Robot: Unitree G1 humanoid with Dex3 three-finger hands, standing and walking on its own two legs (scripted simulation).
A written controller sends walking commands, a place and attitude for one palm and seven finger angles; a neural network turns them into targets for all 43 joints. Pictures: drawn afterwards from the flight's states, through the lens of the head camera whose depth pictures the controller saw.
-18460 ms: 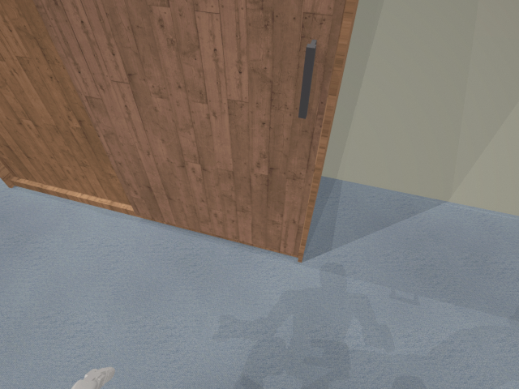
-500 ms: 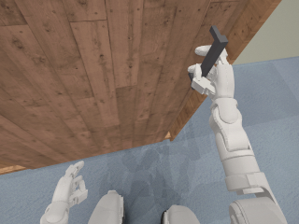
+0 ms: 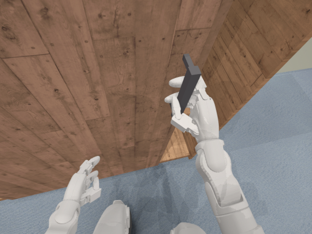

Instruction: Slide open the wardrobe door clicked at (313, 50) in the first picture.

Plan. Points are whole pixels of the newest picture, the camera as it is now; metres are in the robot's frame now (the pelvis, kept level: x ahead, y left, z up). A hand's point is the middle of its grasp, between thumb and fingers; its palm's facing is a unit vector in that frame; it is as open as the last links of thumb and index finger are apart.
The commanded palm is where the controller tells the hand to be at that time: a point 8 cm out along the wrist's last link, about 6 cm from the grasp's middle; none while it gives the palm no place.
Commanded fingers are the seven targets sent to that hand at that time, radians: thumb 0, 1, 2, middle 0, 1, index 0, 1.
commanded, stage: step sideways, sliding the door along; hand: right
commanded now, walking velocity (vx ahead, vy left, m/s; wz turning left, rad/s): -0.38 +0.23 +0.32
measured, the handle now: (180, 91) +0.39 -0.07 +0.12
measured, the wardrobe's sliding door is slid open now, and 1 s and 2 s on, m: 0.21 0.41 0.62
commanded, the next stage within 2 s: none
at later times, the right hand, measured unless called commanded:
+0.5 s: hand (115, 131) +0.31 +0.07 +0.11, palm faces -0.32 +0.93 -0.19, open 6.4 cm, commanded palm +0.30 +0.03 +0.12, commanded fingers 0.00 -0.90 -0.90 0.45 1.40 0.45 1.40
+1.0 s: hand (69, 138) +0.29 +0.15 +0.12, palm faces -0.10 +0.99 -0.14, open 6.2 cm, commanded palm +0.27 +0.17 +0.12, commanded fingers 0.00 -0.90 -0.90 0.45 1.40 0.45 1.40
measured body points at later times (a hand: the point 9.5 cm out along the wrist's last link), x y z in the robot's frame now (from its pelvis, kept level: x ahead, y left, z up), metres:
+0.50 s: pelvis -0.07 +0.05 +0.01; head +0.00 +0.09 +0.45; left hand +0.07 +0.31 -0.10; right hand +0.32 +0.02 +0.12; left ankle -0.01 +0.14 -0.68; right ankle -0.05 -0.14 -0.72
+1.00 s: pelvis -0.16 +0.19 +0.01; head -0.09 +0.21 +0.46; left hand -0.08 +0.44 -0.11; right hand +0.29 +0.10 +0.13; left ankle -0.15 +0.33 -0.67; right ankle -0.11 +0.01 -0.72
